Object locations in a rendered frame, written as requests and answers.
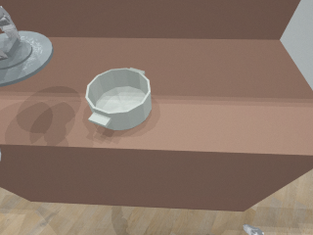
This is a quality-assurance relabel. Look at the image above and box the robot left hand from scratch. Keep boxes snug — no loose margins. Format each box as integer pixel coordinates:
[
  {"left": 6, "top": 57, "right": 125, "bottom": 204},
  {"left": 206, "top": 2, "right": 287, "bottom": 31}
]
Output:
[{"left": 0, "top": 6, "right": 21, "bottom": 61}]

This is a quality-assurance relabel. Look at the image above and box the knob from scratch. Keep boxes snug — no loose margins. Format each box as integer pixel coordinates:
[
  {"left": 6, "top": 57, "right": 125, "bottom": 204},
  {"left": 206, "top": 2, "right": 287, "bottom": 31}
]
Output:
[{"left": 0, "top": 37, "right": 20, "bottom": 58}]

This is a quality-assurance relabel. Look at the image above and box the lid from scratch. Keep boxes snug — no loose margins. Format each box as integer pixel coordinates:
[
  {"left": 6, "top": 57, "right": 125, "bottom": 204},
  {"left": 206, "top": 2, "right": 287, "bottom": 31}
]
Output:
[{"left": 0, "top": 30, "right": 54, "bottom": 87}]

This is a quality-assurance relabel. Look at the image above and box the pot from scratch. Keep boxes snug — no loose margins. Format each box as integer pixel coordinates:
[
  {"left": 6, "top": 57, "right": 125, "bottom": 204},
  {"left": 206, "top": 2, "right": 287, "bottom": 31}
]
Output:
[{"left": 85, "top": 68, "right": 152, "bottom": 130}]

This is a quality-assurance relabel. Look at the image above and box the table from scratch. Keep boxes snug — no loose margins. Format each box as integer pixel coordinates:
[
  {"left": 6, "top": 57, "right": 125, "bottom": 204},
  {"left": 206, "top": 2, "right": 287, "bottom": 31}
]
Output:
[{"left": 0, "top": 0, "right": 313, "bottom": 212}]

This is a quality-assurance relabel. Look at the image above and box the robot right hand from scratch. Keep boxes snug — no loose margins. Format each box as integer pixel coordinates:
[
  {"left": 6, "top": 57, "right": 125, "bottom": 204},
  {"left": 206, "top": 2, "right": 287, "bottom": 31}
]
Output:
[{"left": 243, "top": 224, "right": 264, "bottom": 235}]

